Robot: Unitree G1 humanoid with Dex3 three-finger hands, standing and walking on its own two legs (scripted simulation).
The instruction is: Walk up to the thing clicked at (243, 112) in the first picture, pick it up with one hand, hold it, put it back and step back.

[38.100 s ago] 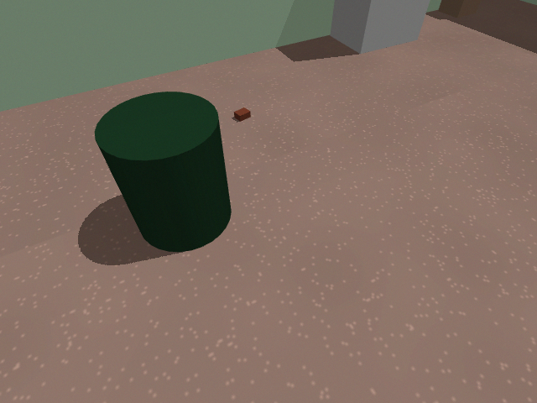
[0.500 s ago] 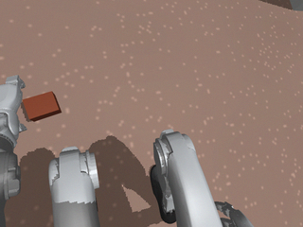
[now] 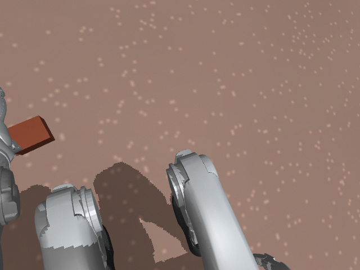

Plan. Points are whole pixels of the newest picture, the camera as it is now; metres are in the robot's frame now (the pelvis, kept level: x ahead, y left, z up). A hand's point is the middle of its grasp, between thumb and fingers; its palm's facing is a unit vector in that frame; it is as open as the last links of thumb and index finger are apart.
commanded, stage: approach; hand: left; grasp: from above
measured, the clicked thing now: (30, 135) +0.48 +0.27 -0.31
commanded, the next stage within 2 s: close in in 0.08 s
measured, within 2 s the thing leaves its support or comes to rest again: neither
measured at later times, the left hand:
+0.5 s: hand (13, 130) +0.47 +0.27 -0.20, palm faces -0.40 -0.14 -0.90, open 14.1 cm
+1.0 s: hand (20, 131) +0.47 +0.27 -0.25, palm faces -0.41 -0.17 -0.90, open 14.2 cm
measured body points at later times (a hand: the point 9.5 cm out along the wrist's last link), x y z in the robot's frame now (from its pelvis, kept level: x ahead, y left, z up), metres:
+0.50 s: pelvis -0.01 +0.00 -0.01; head +0.24 +0.08 +0.35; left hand +0.48 +0.27 -0.15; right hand +0.06 -0.28 -0.10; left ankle +0.07 +0.14 -0.30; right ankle +0.10 -0.13 -0.30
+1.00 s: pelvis +0.00 +0.01 -0.02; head +0.28 +0.09 +0.32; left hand +0.49 +0.28 -0.20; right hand +0.00 -0.25 -0.09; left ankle +0.07 +0.14 -0.30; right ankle +0.10 -0.13 -0.29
